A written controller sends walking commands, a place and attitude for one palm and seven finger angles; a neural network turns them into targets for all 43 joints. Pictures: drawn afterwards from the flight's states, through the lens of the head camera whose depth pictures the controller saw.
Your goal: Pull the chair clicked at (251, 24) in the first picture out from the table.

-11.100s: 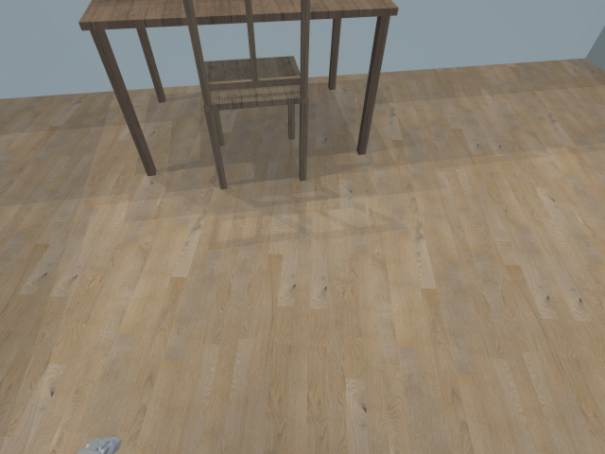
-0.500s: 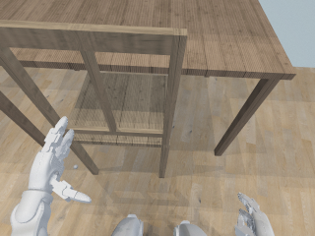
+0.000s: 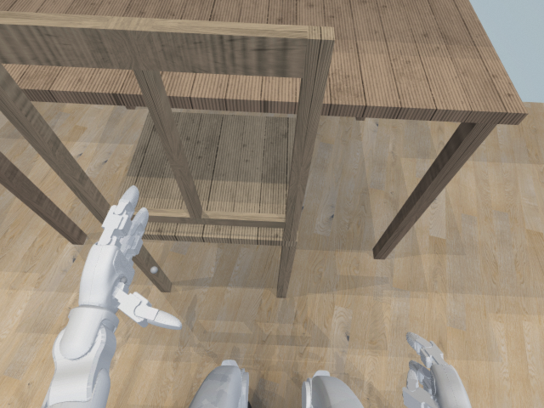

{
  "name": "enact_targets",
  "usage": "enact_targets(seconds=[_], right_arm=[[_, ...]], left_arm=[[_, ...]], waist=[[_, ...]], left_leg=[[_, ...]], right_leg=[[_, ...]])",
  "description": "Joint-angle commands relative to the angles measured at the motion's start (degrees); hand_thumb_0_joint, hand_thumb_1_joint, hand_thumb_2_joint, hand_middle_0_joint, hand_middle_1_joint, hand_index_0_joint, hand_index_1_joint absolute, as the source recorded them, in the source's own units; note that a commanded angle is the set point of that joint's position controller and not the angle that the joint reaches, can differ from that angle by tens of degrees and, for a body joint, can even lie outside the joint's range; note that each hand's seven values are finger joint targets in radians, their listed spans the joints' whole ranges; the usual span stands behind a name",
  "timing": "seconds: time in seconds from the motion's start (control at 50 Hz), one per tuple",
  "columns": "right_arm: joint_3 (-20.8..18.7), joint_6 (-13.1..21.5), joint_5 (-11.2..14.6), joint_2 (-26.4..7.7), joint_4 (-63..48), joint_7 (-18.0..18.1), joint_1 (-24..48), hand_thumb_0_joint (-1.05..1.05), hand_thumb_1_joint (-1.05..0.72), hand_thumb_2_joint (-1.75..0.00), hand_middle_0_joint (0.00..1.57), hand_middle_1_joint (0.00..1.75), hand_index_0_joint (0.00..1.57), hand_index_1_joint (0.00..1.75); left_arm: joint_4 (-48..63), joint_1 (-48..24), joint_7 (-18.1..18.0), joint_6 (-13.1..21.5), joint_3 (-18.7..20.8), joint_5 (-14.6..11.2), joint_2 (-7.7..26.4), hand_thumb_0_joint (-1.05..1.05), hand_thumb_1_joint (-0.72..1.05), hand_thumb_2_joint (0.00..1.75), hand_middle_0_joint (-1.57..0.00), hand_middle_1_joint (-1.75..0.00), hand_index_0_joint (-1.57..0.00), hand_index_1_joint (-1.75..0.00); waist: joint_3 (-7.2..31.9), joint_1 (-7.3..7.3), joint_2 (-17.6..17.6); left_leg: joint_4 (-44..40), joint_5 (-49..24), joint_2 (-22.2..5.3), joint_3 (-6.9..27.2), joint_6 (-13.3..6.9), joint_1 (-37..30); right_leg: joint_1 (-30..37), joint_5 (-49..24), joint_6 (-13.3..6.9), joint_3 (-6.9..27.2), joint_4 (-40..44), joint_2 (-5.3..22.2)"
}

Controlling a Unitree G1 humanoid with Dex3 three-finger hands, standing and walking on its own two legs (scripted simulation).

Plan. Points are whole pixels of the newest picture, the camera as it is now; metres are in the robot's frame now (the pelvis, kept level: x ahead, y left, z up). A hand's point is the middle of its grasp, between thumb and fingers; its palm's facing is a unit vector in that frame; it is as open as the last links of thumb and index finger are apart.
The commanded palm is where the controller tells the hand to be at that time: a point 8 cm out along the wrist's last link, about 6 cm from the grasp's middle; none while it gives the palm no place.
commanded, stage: aim the fingers beside a spindle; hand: left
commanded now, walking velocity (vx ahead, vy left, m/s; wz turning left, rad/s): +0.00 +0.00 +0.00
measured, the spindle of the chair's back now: (177, 160) +0.48 +0.17 +0.04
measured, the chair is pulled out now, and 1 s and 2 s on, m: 0.00 0.00 0.00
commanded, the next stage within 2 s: push the fingers through the gap in 1.08 s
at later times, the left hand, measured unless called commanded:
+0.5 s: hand (172, 254) +0.33 +0.16 +0.01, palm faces -0.04 -1.00 -0.02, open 17.0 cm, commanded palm +0.31 +0.21 +0.01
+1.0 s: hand (180, 254) +0.33 +0.15 +0.00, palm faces -0.04 -1.00 -0.03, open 17.0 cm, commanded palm +0.31 +0.21 +0.01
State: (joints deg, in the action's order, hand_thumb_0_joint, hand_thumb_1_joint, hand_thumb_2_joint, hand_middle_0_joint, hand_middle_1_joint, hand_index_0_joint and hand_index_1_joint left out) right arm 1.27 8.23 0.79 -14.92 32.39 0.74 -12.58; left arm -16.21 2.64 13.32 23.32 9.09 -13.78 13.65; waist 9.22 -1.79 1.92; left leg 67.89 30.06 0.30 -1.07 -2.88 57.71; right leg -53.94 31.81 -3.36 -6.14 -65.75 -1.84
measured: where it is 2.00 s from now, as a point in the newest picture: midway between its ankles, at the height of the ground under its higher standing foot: outside the picture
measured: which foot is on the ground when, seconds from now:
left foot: down 0.00-1.00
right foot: down 0.00-1.00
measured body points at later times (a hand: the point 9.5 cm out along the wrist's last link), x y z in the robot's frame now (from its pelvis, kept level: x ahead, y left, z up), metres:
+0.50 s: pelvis -0.01 +0.01 -0.02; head +0.10 +0.02 +0.42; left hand +0.33 +0.22 +0.01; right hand +0.14 -0.24 -0.12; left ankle +0.02 +0.09 -0.64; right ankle +0.00 -0.09 -0.64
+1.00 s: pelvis +0.00 +0.00 -0.02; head +0.11 +0.01 +0.42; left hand +0.33 +0.21 +0.01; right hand +0.14 -0.24 -0.12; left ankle +0.02 +0.09 -0.64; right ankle +0.00 -0.09 -0.64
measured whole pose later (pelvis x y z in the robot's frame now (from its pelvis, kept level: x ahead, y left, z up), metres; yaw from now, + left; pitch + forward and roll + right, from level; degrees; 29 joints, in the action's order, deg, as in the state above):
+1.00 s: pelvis +0.00 +0.00 -0.02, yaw -1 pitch +23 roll -2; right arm 1.0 2.8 0.3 -14.7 32.3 -0.7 -12.4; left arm -22.0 -5.6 7.0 24.9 5.6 -10.1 11.9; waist 9.9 -2.3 2.1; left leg 71.8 31.3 0.2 -1.6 -3.3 63.1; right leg -59.5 33.0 -3.1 -5.8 -69.9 -1.7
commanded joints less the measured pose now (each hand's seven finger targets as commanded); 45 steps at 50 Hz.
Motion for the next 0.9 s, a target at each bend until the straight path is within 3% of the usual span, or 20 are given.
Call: enact_targets(seconds=[0.0,0.06,0.1,0.2,0.24,0.3,0.36,0.4,0.44,0.5,0.56,0.6,0.64,0.7,0.74,0.8,0.84,0.88], right_arm=[[-3.42,2.23,-0.22,-8.19,-7.19,0.64,-0.08,0.00,-0.90,-0.90,0.20,0.30,0.20,0.30],[-3.59,1.95,-0.22,-8.14,-7.31,0.40,-0.30,0.00,-0.90,-0.90,0.20,0.30,0.20,0.30],[-3.48,1.46,-0.27,-8.27,-6.97,0.33,-0.40,0.00,-0.90,-0.90,0.20,0.30,0.20,0.30],[-3.65,0.58,-0.31,-8.21,-7.29,0.00,-0.36,0.00,-0.90,-0.90,0.20,0.30,0.20,0.30],[-3.54,0.28,-0.34,-8.18,-7.34,-0.02,-0.27,0.00,-0.90,-0.90,0.20,0.30,0.20,0.30],[-3.37,-0.20,-0.50,-8.45,-6.44,0.15,-0.45,0.00,-0.90,-0.90,0.20,0.30,0.20,0.30],[-3.58,-0.31,-0.64,-8.36,-6.51,0.04,-0.52,0.00,-0.90,-0.90,0.20,0.30,0.20,0.30],[-3.51,-0.54,-0.73,-8.38,-6.46,-0.13,-0.61,0.00,-0.90,-0.90,0.20,0.30,0.20,0.30],[-3.54,-0.87,-0.74,-8.41,-6.15,-0.29,-0.94,0.00,-0.90,-0.90,0.20,0.30,0.20,0.30],[-3.45,-1.79,-0.65,-8.75,-6.19,-0.41,-1.08,0.00,-0.90,-0.90,0.20,0.30,0.20,0.30],[-3.60,-2.25,-0.61,-8.44,-6.87,-0.66,-0.98,0.00,-0.90,-0.90,0.20,0.30,0.20,0.30],[-3.53,-2.65,-0.62,-8.44,-7.21,-0.79,-1.32,0.00,-0.90,-0.90,0.20,0.30,0.20,0.30],[-3.54,-2.81,-0.64,-8.12,-7.31,-0.92,-1.28,0.00,-0.90,-0.90,0.20,0.30,0.20,0.30],[-3.51,-3.03,-0.63,-8.32,-6.87,-0.73,-1.37,0.00,-0.90,-0.90,0.20,0.30,0.20,0.30],[-3.55,-2.94,-0.59,-8.20,-6.77,-0.74,-1.25,0.00,-0.90,-0.90,0.20,0.30,0.20,0.30],[-3.65,-2.94,-0.56,-8.32,-6.78,-0.74,-1.53,0.00,-0.90,-0.90,0.20,0.30,0.20,0.30],[-3.60,-2.99,-0.56,-8.05,-6.92,-0.78,-1.19,0.00,-0.90,-0.90,0.20,0.30,0.20,0.30],[-3.65,-2.99,-0.57,-8.30,-6.79,-0.70,-1.25,0.00,-0.90,-0.90,0.20,0.30,0.20,0.30]], left_arm=[[12.13,-11.72,-1.23,4.23,3.61,0.04,8.02,0.00,-0.50,0.30,-0.06,-0.08,-0.06,-0.08],[12.21,-10.65,-1.68,4.17,2.64,0.22,7.11,0.00,-0.50,0.30,-0.06,-0.08,-0.06,-0.08],[10.73,-11.42,-1.81,3.86,2.14,0.45,6.73,0.00,-0.50,0.30,-0.06,-0.08,-0.06,-0.08],[10.85,-12.06,-2.81,3.81,1.27,1.09,5.91,0.00,-0.50,0.30,-0.06,-0.08,-0.06,-0.08],[9.75,-13.64,-3.34,3.82,-0.36,1.30,4.51,0.00,-0.50,0.30,-0.06,-0.08,-0.06,-0.08],[6.60,-17.99,-4.21,4.37,1.66,1.99,6.59,0.00,-0.50,0.30,-0.06,-0.08,-0.06,-0.08],[7.69,-19.29,-4.63,5.25,1.63,2.28,6.49,0.00,-0.50,0.30,-0.06,-0.08,-0.06,-0.08],[8.51,-21.07,-4.91,5.37,0.02,2.76,5.65,0.00,-0.50,0.30,-0.06,-0.08,-0.06,-0.08],[6.76,-21.48,-5.19,4.92,-0.82,2.75,4.55,0.00,-0.50,0.30,-0.06,-0.08,-0.06,-0.08],[2.80,-20.48,-5.74,4.26,1.22,3.27,6.21,0.00,-0.50,0.30,-0.06,-0.08,-0.06,-0.08],[5.26,-20.31,-6.22,4.30,0.48,3.02,5.23,0.00,-0.50,0.30,-0.06,-0.08,-0.06,-0.08],[5.84,-19.00,-6.57,4.48,1.86,3.26,6.75,0.00,-0.50,0.30,-0.06,-0.08,-0.06,-0.08],[7.01,-19.27,-6.74,4.72,-0.20,3.25,4.79,0.00,-0.50,0.30,-0.06,-0.08,-0.06,-0.08],[5.96,-19.16,-6.90,5.06,0.80,3.35,5.79,0.00,-0.50,0.30,-0.06,-0.08,-0.06,-0.08],[5.97,-20.07,-6.79,5.22,-1.42,3.38,3.69,0.00,-0.50,0.30,-0.06,-0.08,-0.06,-0.08],[6.05,-17.99,-6.55,5.46,0.29,3.23,5.38,0.00,-0.50,0.30,-0.06,-0.08,-0.06,-0.08],[6.15,-18.50,-6.31,5.34,-1.49,3.19,3.70,0.00,-0.50,0.30,-0.06,-0.08,-0.06,-0.08],[6.22,-18.71,-6.40,5.44,-1.00,3.50,4.60,0.00,-0.50,0.30,-0.06,-0.08,-0.06,-0.08]], waist=[[19.39,-0.54,1.77],[20.42,-0.22,2.52],[19.77,-0.93,0.60],[20.60,-0.40,2.02],[19.01,-1.33,0.16],[17.40,-1.56,-0.75],[21.43,-0.80,1.75],[23.03,-1.17,3.60],[21.99,-1.53,2.25],[20.63,-1.17,0.27],[22.83,-0.63,2.03],[23.60,-0.17,1.51],[23.23,-0.71,2.01],[21.67,-1.13,0.52],[21.09,-1.71,0.97],[21.74,-0.95,0.88],[21.37,-1.42,0.60],[20.99,-1.41,1.49]], left_leg=[[-6.95,-19.01,-0.93,4.70,1.20,-14.93],[-6.95,-20.52,-1.08,4.97,1.50,-16.71],[-6.61,-20.09,-1.18,5.24,1.38,-15.36],[-6.49,-20.26,-1.25,5.63,1.76,-16.08],[-6.13,-17.81,-1.20,5.56,1.48,-14.42],[-5.27,-14.50,-1.08,5.45,1.31,-10.91],[-4.99,-16.51,-1.04,5.63,1.62,-13.66],[-4.89,-18.47,-1.27,6.25,1.89,-15.94],[-5.01,-17.87,-1.39,6.71,2.04,-15.49],[-4.99,-15.88,-1.24,6.42,1.73,-12.55],[-5.33,-17.71,-1.13,6.29,1.97,-14.74],[-5.52,-18.92,-1.16,6.22,1.97,-14.85],[-5.44,-19.19,-1.22,6.21,1.90,-15.42],[-5.26,-18.23,-1.33,6.02,1.69,-13.83],[-5.27,-17.68,-1.42,6.35,1.74,-14.36],[-5.12,-18.78,-1.23,5.85,1.63,-14.16],[-4.91,-18.46,-1.16,5.70,1.55,-13.74],[-4.71,-18.23,-1.25,5.92,1.58,-13.91]], right_leg=[[7.48,-17.83,1.48,5.49,7.85,1.51],[6.78,-18.37,1.40,5.20,7.61,1.49],[6.14,-18.31,1.52,5.04,7.19,1.32],[4.58,-17.29,1.25,4.68,6.41,1.40],[3.62,-15.63,1.46,4.80,6.80,1.40],[2.43,-12.93,1.33,5.19,6.34,1.21],[2.55,-14.02,1.11,5.22,5.52,1.27],[1.16,-14.87,1.04,4.87,4.81,1.25],[0.42,-14.10,1.08,4.46,4.87,1.18],[0.46,-13.06,1.10,4.61,4.81,0.92],[1.67,-14.63,1.07,4.73,4.87,1.02],[2.78,-15.63,1.01,4.71,4.62,0.85],[2.43,-15.90,1.13,4.73,4.80,0.88],[2.24,-15.63,1.25,4.85,4.89,0.81],[1.06,-14.89,1.28,4.65,4.90,0.92],[2.57,-16.27,1.11,4.93,4.99,0.89],[2.53,-16.41,1.31,5.12,5.05,0.94],[1.37,-15.72,1.17,4.98,4.72,0.82]])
